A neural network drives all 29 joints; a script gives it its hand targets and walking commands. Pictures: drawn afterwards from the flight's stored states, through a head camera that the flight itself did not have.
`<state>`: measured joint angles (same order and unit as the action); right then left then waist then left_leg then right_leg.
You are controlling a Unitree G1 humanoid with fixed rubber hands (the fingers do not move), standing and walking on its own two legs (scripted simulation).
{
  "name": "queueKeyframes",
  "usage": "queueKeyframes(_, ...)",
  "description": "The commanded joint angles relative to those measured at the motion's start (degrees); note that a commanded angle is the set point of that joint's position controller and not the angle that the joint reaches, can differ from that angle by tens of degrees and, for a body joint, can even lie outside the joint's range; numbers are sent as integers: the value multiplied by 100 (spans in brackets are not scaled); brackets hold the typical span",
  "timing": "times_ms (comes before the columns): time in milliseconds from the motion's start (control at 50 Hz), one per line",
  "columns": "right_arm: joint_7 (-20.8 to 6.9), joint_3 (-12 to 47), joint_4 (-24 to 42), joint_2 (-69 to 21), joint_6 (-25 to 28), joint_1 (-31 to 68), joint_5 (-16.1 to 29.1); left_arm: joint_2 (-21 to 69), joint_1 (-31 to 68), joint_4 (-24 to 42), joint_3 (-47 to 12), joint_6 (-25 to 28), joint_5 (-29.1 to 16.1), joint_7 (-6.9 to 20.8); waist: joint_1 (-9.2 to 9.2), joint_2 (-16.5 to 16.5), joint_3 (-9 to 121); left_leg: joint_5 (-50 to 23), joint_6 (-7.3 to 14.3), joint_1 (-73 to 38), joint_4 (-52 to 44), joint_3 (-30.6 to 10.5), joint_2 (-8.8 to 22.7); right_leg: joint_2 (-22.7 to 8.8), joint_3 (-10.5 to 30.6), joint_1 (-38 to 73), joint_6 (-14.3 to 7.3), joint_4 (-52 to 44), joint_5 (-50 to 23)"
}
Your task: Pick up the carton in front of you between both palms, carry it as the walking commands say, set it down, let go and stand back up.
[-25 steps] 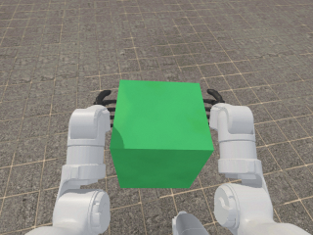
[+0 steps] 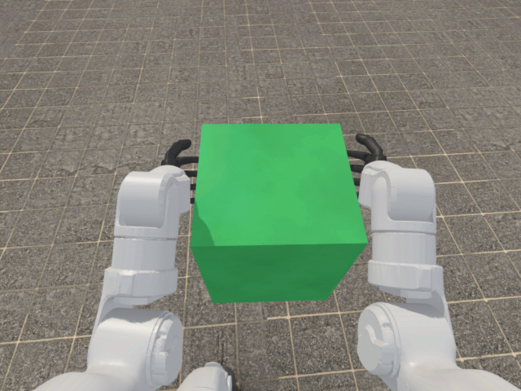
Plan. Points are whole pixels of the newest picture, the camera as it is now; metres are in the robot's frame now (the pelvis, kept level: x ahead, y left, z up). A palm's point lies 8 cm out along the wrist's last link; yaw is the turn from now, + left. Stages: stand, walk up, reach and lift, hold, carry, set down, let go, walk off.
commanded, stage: carry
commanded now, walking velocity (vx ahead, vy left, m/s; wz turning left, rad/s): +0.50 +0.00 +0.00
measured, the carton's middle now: (270, 221) +0.37 +0.01 +0.02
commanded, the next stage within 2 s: none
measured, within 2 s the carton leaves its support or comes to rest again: neither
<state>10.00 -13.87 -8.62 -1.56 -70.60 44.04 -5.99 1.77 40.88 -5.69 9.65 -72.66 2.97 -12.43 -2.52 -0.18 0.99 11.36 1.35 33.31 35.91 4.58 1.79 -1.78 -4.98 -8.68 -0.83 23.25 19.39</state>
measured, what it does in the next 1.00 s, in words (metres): walks ahead: left foot, then right foot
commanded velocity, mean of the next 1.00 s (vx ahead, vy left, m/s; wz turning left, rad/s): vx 0.50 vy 0.00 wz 0.00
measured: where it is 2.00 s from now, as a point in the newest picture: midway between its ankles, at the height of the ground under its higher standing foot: (263, 177)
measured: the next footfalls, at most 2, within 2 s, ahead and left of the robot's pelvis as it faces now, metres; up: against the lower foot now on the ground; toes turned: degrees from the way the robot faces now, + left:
left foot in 0.06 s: +0.20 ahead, +0.12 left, +0.00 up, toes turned +5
right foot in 0.38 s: +0.37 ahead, -0.11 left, +0.00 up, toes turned -9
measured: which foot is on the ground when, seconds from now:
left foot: up 0.00-0.04, down 0.06-0.40, up 0.42-0.60, down 0.62-0.92, up 0.94-1.00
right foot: down 0.00-0.08, up 0.10-0.36, down 0.38-0.66, up 0.68-0.90, down 0.92-1.00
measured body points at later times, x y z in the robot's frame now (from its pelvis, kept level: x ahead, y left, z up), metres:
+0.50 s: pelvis +0.32 +0.01 +0.00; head +0.32 +0.00 +0.45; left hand +0.64 +0.15 +0.07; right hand +0.66 -0.14 +0.08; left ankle +0.22 +0.11 -0.71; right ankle +0.33 -0.10 -0.74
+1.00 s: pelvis +0.65 +0.01 -0.02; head +0.61 +0.01 +0.43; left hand +0.93 +0.16 +0.06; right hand +0.94 -0.13 +0.07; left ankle +0.46 +0.11 -0.67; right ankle +0.69 -0.06 -0.74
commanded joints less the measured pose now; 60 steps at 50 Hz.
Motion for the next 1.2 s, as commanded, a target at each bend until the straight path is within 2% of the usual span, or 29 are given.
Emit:
queueKeyframes(0, -1431, 3217, -21, -6155, -30, 3649, 2355, 6356, 4359, 202, -2926, 193, -2580, 1897, 461, -216, 3032, -1177, 609, -3929, -1096, -609, 605, -383, -196, -721, 103, 2219, -2805)
queueKeyframes(20, -1493, 2908, -576, -6078, -52, 3150, 2259, 6205, 4291, -74, -3052, 143, -2635, 1909, 538, 1578, 3424, -2153, 1220, -5045, -1150, -2507, 1756, 146, -95, -2089, 299, 3466, -307)
queueKeyframes(40, -1587, 3043, -433, -6259, -32, 3330, 2441, 6250, 4332, 0, -3128, 212, -2531, 1940, 599, 1772, 3326, -2391, 1480, -5510, -1150, -2994, 1786, 505, 314, -2984, 231, 4396, 1133)
queueKeyframes(80, -1777, 3143, -740, -6628, 30, 3470, 2515, 6341, 4100, -660, -2941, 234, -2254, 1989, 700, 921, 2927, -2787, 1555, -5260, -1309, -3278, 2154, 212, 529, -3861, 175, 5317, 1129)
queueKeyframes(160, -2058, 2862, -499, -7291, 41, 3860, 2961, 6601, 4835, 503, -2756, 511, -2289, 1854, 435, 869, 2475, -2066, 809, -3663, -1749, -1307, 1408, -111, 246, -2526, 234, 2942, 456)
queueKeyframes(240, -2005, 2964, 24, -7242, 105, 3606, 2771, 7091, 4395, 549, -2874, 459, -2323, 1774, 316, 1139, 2486, -1134, 644, -3190, -1725, -803, 1415, 58, -165, -1245, 178, 628, -409)
queueKeyframes(280, -1968, 3040, 32, -7290, -40, 3240, 2814, 6902, 3832, 561, -2865, 452, -2251, 1776, 228, 986, 2578, -1031, 245, -2938, -1152, -120, 907, 147, -510, -305, 157, 15, -1186)
queueKeyframes(320, -1943, 3146, 71, -7085, -128, 2561, 2570, 6854, 3030, 292, -2745, 340, -2126, 1826, 171, -101, 2807, -1170, 14, -2114, 48, 290, 637, -508, 338, 906, -258, -85, -1360)
queueKeyframes(360, -1922, 3217, 554, -7051, -180, 2257, 2413, 6987, 2561, 274, -2964, 259, -2124, 1936, 154, -1643, 2902, 1552, -98, -124, 1243, 90, -156, -1733, 2378, 2347, -1000, -378, -1774)
queueKeyframes(400, -1906, 3243, 306, -7085, -252, 1915, 2315, 6669, 2802, 992, -2847, 272, -1983, 2007, 94, -1065, 2789, 2308, -100, 401, 1565, -331, 122, -2104, 2699, 2500, -1123, -548, -1874)
queueKeyframes(440, -1974, 3317, 680, -7412, -232, 1523, 2473, 6749, 2175, 978, -3247, 256, -2019, 2028, 84, -1264, 2474, 1926, -143, 317, 727, -154, 101, -2025, 2370, 2069, -1113, -588, -2121)
queueKeyframes(460, -1934, 3420, 401, -7281, -195, 933, 2137, 6679, 2269, 1639, -3349, 311, -1941, 2037, 84, -871, 2274, 1908, -192, -10, 82, -61, -9, -1759, 1927, 1887, -1003, -577, -2511)
queueKeyframes(500, -1969, 3683, 840, -7491, -67, 462, 2197, 6677, 2284, 2279, -3615, 331, -2035, 2070, 81, -1045, 2485, 1228, -249, -487, -704, 245, -98, -1616, 1372, 2017, -707, -264, -2920)
queueKeyframes(520, -1906, 3850, 1588, -7264, 79, 705, 2260, 6787, 2054, 2462, -3765, 348, -2284, 2132, 179, -667, 2775, 629, -170, -1002, -940, 277, -133, -1435, 1028, 2036, -370, -10, -3102)
queueKeyframes(560, -1845, 4213, 2129, -7325, 122, 613, 2320, 6776, 1696, 2571, -4096, 319, -2348, 2197, 218, -653, 2627, -36, -150, -2753, -1584, 380, 87, -1088, 109, 668, -70, 410, -1776)
queueKeyframes(600, -1752, 4187, 2024, -6718, 47, -61, 2073, 6437, 1099, 2340, -4104, 252, -2168, 2185, 353, 815, 2539, -1942, 444, -4524, -1330, -1204, 1017, -337, -477, -1234, 344, 1625, -1339)
queueKeyframes(620, -1781, 4132, 1738, -6733, -34, -295, 2174, 6347, 1203, 2561, -4238, 211, -2230, 2176, 392, 1495, 2504, -3101, 905, -5601, -1332, -2025, 1649, 28, -347, -2696, 333, 2256, 711)
queueKeyframes(660, -1807, 4067, 1886, -6532, -4, -95, 2152, 6373, 1405, 2420, -4372, 153, -2423, 2225, 483, 1260, 2462, -3997, 1234, -6165, -1204, -2424, 2020, 43, 35, -3814, 286, 3226, 1729)
queueKeyframes(760, -1993, 4520, 2242, -6824, -29, 156, 2429, 6435, 427, 1680, -4150, 169, -2099, 2229, 491, 591, 1675, -4101, 532, -5351, -1427, -1031, 1362, 137, -408, -3727, 325, 1746, 269)
queueKeyframes(820, -2104, 4391, 1518, -6561, -41, -387, 2266, 6372, 548, 1614, -4081, 243, -1964, 2171, 220, 1083, 1878, -4546, 110, -3987, -814, 12, 1119, 438, -652, -1026, 134, 165, -805)
queueKeyframes(840, -2189, 4310, 1404, -6524, -73, -238, 2474, 6270, 513, 1567, -4080, 312, -1827, 2144, 238, 493, 1923, -4110, -30, -3215, -528, 359, 912, 487, -921, 65, 67, 209, -1384)
queueKeyframes(860, -2193, 4413, 1231, -6471, -57, -27, 2477, 6419, 686, 1401, -3906, 319, -1800, 2119, -18, 566, 2163, -3032, -294, -2426, 272, 692, 596, 23, -418, 1088, -204, 53, -1556)
queueKeyframes(880, -2260, 4371, 1320, -6619, -60, -69, 2514, 6384, 918, 1875, -4044, 384, -1918, 2121, -132, -525, 2396, -1766, -307, -1080, 1723, 588, 217, -838, 1248, 2137, -743, -211, -709)
queueKeyframes(900, -2262, 4515, 1861, -6610, -61, 457, 2618, 6486, 462, 1371, -4008, 392, -1840, 2211, -105, -1558, 2236, 1357, -301, 161, 2866, 289, -571, -1670, 2755, 2664, -1440, -677, -2548)
queueKeyframes(940, -2270, 4444, 1458, -6696, 10, 241, 2559, 6578, 1192, 1944, -4030, 429, -1989, 2205, 139, -603, 2146, 1885, -95, 565, 3960, -555, 97, -2093, 3217, 2039, -1564, -641, -3215)
queueKeyframes(980, -2138, 4332, 1310, -6786, 7, 134, 2285, 6828, 1312, 1860, -4343, 452, -2198, 2234, 173, 58, 1852, 1260, -6, 698, 3106, -648, 402, -1908, 2239, 1989, -1084, -644, -2611)
queueKeyframes(1080, -2002, 4459, 1877, -6998, 233, 136, 2287, 6854, 1346, 2033, -4399, 468, -2569, 2350, 194, -858, 1714, 435, -183, -537, 910, -51, 441, -1339, 616, 792, -740, -1243, -2059)
queueKeyframes(1120, -1944, 4326, 1422, -7080, 198, -40, 2230, 6560, 1240, 2006, -4261, 401, -2477, 2372, 115, -633, 1392, 53, -232, -196, 224, 271, 275, -1312, 653, 1038, -710, -1317, -1949)
queueKeyframes(1180, -1870, 4445, 1856, -6873, 138, 55, 2279, 6463, 1072, 2055, -4193, 356, -2485, 2350, 181, -1175, 1546, -707, -100, -866, -366, 459, 156, -1327, 228, 1078, -575, -1138, -2600)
